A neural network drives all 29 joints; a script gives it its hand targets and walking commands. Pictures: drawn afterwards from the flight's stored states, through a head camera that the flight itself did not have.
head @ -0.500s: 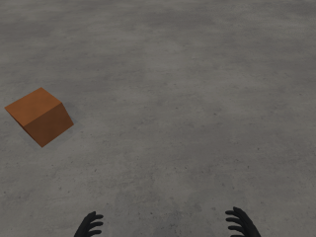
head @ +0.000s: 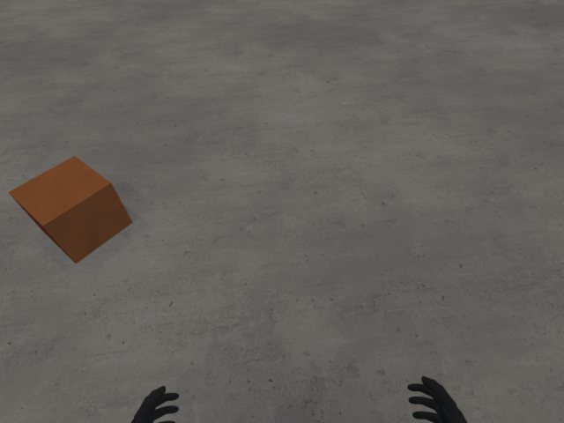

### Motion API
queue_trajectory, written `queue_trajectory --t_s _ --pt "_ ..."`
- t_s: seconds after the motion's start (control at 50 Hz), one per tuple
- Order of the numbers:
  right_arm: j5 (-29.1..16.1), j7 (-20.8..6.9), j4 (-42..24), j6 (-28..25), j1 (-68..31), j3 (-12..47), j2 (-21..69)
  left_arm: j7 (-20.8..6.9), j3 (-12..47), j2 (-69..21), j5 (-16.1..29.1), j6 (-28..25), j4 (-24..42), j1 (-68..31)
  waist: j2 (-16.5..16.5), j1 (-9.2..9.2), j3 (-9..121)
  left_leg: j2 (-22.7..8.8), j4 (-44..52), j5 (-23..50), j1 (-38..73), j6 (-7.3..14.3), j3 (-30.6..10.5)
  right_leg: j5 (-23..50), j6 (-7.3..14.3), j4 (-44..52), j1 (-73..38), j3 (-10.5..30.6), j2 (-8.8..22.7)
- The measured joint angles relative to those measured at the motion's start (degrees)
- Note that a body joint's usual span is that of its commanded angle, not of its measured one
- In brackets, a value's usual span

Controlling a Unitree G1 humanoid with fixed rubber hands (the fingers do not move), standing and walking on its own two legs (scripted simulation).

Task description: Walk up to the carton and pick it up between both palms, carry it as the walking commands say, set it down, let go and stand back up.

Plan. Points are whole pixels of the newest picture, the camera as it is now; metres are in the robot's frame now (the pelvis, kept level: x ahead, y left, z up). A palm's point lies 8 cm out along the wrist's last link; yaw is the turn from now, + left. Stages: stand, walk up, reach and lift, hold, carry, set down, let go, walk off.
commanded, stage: stand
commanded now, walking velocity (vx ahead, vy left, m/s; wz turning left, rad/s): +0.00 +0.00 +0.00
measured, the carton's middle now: (75, 208) +1.07 +0.91 -0.63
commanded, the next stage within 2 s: walk up in 1.44 s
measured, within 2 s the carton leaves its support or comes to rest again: neither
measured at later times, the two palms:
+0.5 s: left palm out of the picture +0.11 +0.23 -0.10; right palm out of the picture +0.11 -0.23 -0.10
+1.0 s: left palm out of the picture +0.09 +0.23 -0.11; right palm out of the picture +0.09 -0.23 -0.11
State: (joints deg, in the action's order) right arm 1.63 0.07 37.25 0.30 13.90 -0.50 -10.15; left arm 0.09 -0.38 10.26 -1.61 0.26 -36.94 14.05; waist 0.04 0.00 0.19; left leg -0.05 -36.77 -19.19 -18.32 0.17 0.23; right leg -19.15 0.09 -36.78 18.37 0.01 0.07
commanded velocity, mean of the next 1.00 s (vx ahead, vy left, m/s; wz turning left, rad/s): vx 0.00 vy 0.00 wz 0.00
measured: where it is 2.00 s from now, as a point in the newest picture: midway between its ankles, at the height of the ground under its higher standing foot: outside the picture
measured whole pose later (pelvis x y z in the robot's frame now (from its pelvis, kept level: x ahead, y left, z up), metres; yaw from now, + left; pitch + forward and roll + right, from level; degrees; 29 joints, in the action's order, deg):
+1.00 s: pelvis +0.00 +0.00 +0.01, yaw +0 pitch +0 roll +0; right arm 1.3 0.9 43.5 0.0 15.4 -1.9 -9.8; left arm 0.9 -1.7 9.9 -1.3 0.0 -43.0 15.6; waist 0.0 0.0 -0.6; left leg 0.0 -32.8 -17.3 -15.6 0.2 0.3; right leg -17.2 0.1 -32.9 15.6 0.0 0.1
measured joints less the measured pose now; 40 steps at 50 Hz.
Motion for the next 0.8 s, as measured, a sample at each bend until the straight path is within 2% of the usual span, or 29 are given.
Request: queue_trajectory --t_s 0.8 --pt "-0.23 0.58 4.24 -0.22 1.19 -1.17 0.38 0.62 -1.11 -0.38 0.2 -0.19 -4.04 1.22 0.0 0.0 -0.55 0.02 2.82 1.33 2.01 0.06 0.02 1.32 0.05 2.79 -1.99 0.02 0.0"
